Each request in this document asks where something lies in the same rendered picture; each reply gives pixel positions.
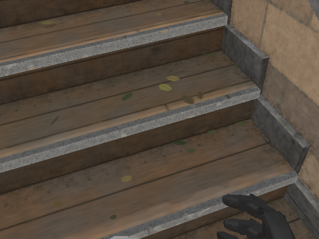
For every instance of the robot right hand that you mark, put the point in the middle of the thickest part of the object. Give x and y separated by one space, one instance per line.
274 225

